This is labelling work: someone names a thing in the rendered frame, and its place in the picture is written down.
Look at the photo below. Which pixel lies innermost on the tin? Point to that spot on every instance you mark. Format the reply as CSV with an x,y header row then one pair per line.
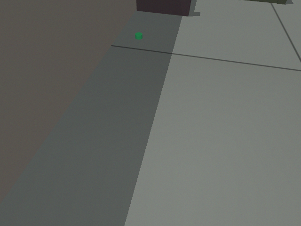
x,y
138,35

